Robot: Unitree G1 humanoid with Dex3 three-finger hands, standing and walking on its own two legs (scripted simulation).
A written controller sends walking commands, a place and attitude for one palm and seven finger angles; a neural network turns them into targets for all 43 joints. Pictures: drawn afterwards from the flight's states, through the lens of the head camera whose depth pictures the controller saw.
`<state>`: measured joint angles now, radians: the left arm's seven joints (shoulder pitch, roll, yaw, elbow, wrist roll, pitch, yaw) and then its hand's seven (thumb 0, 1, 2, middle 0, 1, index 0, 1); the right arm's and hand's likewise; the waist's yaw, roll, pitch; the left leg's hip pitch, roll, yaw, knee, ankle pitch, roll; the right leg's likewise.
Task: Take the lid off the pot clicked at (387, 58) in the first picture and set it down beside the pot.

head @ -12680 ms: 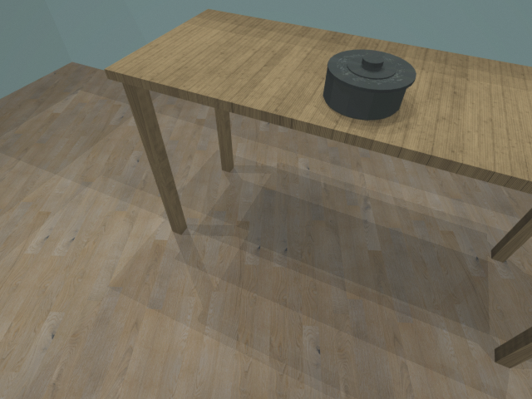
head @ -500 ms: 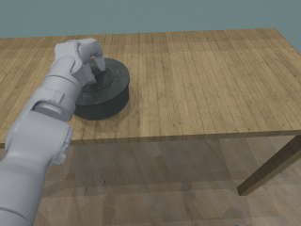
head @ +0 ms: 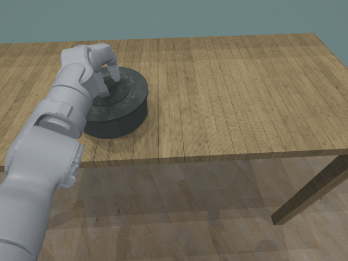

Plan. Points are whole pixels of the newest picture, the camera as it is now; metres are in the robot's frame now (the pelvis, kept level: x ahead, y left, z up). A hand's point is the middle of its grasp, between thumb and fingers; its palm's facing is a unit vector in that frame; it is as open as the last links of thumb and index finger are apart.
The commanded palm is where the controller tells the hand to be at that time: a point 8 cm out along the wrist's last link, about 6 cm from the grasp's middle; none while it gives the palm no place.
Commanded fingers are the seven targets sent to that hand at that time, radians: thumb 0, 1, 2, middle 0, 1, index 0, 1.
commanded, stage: close the fingers and squeeze the knob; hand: left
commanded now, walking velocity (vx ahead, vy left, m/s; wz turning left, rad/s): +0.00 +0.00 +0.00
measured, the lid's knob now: (105, 85) +0.50 +0.16 +0.14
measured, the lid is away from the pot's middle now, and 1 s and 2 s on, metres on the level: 0.01 0.01 0.01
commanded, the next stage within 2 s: lift the lid straight up in 0.12 s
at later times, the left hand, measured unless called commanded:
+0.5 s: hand (97, 79) +0.48 +0.16 +0.18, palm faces -0.41 -0.12 -0.90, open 7.9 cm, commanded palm +0.48 +0.17 +0.24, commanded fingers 0.00 0.67 0.89 -0.81 -1.11 -0.81 -1.11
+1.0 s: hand (91, 62) +0.48 +0.16 +0.22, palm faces -0.35 -0.13 -0.93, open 7.9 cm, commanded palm +0.47 +0.17 +0.28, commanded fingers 0.00 0.67 0.89 -0.81 -1.11 -0.81 -1.11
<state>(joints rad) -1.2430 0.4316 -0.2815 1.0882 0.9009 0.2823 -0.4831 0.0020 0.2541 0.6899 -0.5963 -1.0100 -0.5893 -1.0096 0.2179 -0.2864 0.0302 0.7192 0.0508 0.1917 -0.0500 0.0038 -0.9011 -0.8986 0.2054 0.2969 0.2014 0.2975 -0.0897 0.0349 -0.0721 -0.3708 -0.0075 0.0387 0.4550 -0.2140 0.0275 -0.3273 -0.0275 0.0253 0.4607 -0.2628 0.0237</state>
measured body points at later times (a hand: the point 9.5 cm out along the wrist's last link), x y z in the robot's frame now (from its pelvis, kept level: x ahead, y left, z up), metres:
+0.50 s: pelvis +0.00 +0.00 +0.00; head +0.04 -0.01 +0.45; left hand +0.50 +0.16 +0.23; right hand +0.06 -0.27 -0.13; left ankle +0.00 +0.11 -0.74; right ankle -0.03 -0.14 -0.74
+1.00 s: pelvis +0.00 +0.00 +0.00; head +0.03 -0.02 +0.45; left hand +0.49 +0.16 +0.27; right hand +0.10 -0.27 -0.13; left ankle +0.00 +0.11 -0.74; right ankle -0.03 -0.14 -0.74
